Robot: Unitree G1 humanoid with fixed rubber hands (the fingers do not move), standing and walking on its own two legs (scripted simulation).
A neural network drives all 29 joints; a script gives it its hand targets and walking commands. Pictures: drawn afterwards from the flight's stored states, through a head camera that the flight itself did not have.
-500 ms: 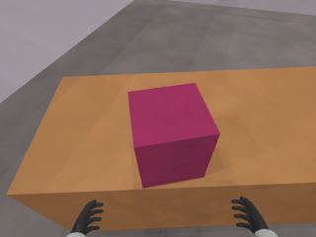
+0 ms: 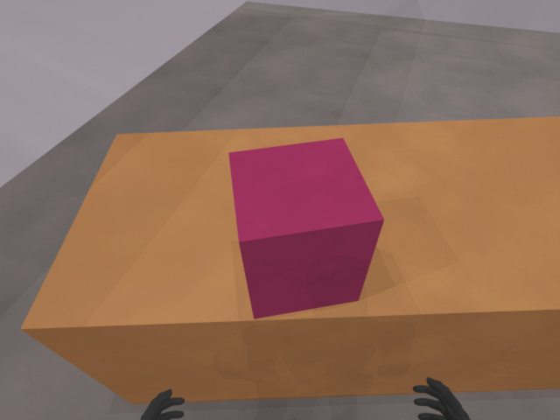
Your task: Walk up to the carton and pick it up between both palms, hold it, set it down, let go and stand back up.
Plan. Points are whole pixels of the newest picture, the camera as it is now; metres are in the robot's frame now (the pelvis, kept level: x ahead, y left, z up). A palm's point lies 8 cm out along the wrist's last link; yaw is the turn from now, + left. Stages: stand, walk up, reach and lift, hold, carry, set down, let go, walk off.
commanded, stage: stand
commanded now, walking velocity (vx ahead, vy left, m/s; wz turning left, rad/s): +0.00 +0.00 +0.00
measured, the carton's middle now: (297, 231) +0.44 -0.01 -0.02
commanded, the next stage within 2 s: none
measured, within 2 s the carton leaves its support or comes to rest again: neither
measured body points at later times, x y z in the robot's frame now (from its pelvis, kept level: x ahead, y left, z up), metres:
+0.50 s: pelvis -0.01 +0.01 +0.00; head -0.01 +0.02 +0.45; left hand +0.09 +0.24 -0.13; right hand +0.08 -0.22 -0.12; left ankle +0.03 +0.12 -0.73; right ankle +0.03 -0.12 -0.72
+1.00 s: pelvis +0.02 +0.01 +0.01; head +0.02 +0.02 +0.46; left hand +0.09 +0.24 -0.13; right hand +0.08 -0.22 -0.13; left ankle +0.03 +0.12 -0.73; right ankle +0.03 -0.12 -0.72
